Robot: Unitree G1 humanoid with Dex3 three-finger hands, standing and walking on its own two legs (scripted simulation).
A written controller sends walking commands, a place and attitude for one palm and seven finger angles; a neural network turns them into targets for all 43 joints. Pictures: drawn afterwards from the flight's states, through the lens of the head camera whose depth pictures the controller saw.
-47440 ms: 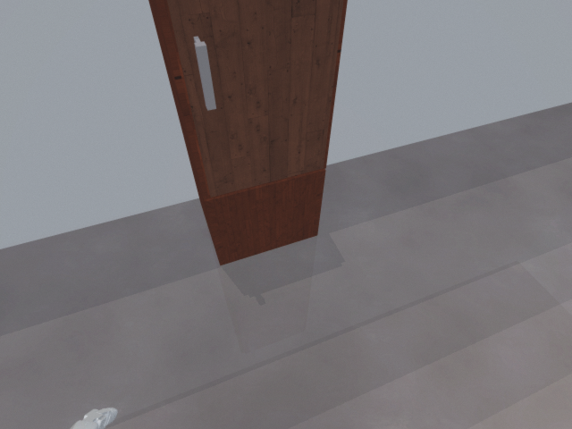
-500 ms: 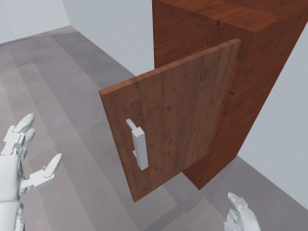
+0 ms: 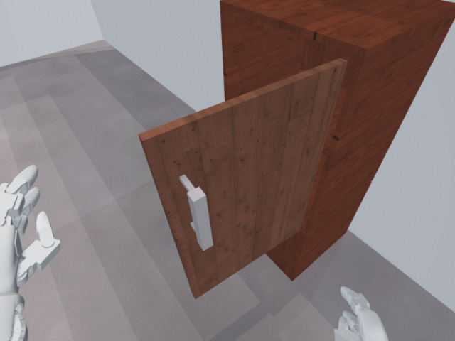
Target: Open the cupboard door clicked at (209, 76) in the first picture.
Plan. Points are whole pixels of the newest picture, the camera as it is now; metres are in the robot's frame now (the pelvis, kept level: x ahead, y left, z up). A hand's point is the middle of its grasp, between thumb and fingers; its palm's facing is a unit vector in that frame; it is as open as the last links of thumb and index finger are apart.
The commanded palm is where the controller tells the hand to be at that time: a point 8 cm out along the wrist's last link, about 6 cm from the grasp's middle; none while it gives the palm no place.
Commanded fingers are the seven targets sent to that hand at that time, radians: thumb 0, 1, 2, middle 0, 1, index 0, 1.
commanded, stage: step back with the hand held close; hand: left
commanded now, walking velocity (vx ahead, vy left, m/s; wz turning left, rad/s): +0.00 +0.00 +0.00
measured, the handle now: (195, 213) +0.31 +0.10 +0.08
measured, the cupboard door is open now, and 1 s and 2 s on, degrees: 85 85 85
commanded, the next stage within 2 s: stop stepping back and stand still in 1.16 s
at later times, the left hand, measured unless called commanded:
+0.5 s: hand (39, 267) +0.16 +0.27 +0.15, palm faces +0.31 -0.79 -0.53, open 7.4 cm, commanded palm +0.09 +0.32 +0.17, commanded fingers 0.00 0.90 0.90 -0.20 -0.30 -0.20 -0.30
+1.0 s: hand out of the picture +0.07 +0.29 +0.16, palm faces +0.45 -0.76 -0.48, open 7.4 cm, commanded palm -0.01 +0.33 +0.17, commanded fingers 0.00 0.90 0.90 -0.20 -0.30 -0.20 -0.30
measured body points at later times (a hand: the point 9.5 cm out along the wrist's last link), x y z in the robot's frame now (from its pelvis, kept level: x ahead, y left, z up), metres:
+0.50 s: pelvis -0.06 +0.02 -0.01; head -0.03 +0.02 +0.44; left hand +0.13 +0.31 +0.17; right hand +0.11 -0.23 -0.09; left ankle -0.04 +0.12 -0.74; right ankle +0.00 -0.11 -0.74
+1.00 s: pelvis -0.14 +0.03 -0.02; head -0.12 +0.04 +0.42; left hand +0.04 +0.32 +0.19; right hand +0.01 -0.21 -0.11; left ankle -0.04 +0.12 -0.74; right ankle -0.10 -0.11 -0.71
